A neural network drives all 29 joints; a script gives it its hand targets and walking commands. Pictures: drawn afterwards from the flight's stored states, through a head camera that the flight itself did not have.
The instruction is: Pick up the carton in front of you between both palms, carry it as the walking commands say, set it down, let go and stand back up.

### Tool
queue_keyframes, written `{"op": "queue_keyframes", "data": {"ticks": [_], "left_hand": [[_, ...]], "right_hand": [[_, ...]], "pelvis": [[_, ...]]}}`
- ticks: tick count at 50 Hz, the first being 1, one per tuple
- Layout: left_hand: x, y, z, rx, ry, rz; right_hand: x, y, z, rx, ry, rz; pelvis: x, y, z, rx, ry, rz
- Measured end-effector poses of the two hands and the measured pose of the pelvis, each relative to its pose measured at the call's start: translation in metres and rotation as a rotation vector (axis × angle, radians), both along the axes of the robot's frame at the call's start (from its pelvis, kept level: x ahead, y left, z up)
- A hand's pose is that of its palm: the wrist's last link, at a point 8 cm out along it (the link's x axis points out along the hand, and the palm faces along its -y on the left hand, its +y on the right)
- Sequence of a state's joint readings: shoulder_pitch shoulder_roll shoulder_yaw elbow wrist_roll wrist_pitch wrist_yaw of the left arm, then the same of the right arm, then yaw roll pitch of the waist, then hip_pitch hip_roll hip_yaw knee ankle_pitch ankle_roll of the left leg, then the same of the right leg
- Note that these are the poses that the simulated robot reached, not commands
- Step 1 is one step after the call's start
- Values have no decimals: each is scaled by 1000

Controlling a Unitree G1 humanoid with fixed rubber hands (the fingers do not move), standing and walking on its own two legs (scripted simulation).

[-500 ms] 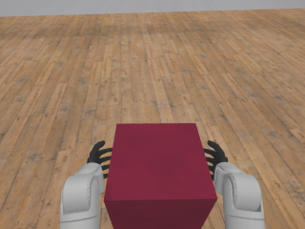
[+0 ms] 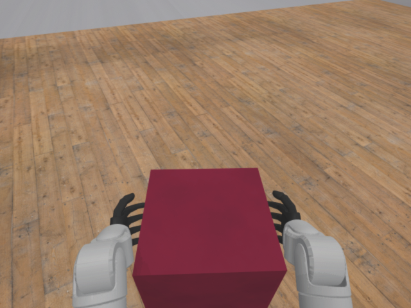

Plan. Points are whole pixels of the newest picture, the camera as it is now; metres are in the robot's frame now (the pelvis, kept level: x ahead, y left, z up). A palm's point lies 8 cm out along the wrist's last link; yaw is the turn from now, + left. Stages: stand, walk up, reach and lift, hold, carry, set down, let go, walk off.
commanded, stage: carry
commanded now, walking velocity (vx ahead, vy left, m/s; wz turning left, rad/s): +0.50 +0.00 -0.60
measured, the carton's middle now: (205, 248) +0.27 +0.01 +0.00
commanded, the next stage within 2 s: none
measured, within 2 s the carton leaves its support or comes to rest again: neither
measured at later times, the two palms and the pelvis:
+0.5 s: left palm (202, 127) +0.59 +0.02 +0.05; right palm (311, 145) +0.53 -0.27 +0.05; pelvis +0.31 -0.08 -0.01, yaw -10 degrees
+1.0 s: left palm (198, 70) +0.92 +0.04 +0.07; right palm (279, 75) +0.91 -0.26 +0.07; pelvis +0.65 -0.10 -0.02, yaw -1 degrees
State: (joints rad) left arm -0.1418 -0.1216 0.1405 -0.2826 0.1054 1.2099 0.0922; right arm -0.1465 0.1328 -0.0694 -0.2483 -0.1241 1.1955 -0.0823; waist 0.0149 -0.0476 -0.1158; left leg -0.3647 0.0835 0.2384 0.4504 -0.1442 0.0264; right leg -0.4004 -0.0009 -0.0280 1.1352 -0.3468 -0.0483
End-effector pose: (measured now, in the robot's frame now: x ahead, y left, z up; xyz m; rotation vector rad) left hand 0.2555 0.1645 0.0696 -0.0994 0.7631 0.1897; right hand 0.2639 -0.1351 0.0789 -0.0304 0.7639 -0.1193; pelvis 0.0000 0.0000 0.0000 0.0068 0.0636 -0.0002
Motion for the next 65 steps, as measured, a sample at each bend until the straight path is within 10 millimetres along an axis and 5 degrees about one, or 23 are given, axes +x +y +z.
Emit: {"op": "queue_keyframes", "data": {"ticks": [6, 12, 21, 25, 31, 41, 48, 53, 65], "left_hand": [[80, -24, 20, 7, -38, -130], [163, -55, 32, 6, -92, -199], [297, -121, -5, 33, -57, -229], [336, -142, -17, 63, 47, -239], [395, -157, -6, 90, 59, -225], [521, -154, 20, 83, -88, -150], [634, -132, 6, 53, -109, -86], [692, -121, 4, 50, -22, -58], [830, -100, 25, 19, -69, 96]], "right_hand": [[41, -23, 18, 9, -38, -134], [104, -50, 30, 13, -93, -205], [231, -115, -13, 45, -58, -238], [270, -136, -29, 70, 46, -245], [333, -152, -26, 85, 59, -218], [483, -152, 1, 81, -90, -143], [613, -132, -6, 64, -110, -88], [679, -121, -8, 68, -21, -67], [862, -97, 24, 40, -66, 86]], "pelvis": [[62, 10, 13, -25, 0, -71], [136, -1, 11, -35, -5, -133], [268, -58, -24, -49, -35, -188], [307, -76, -9, -24, -28, -180], [371, -96, 11, 17, -12, -160], [511, -112, 2, 30, -26, -89], [628, -106, -25, 34, -56, -43], [685, -103, -9, 21, -45, 8], [840, -124, 11, -27, 7, 107]]}}
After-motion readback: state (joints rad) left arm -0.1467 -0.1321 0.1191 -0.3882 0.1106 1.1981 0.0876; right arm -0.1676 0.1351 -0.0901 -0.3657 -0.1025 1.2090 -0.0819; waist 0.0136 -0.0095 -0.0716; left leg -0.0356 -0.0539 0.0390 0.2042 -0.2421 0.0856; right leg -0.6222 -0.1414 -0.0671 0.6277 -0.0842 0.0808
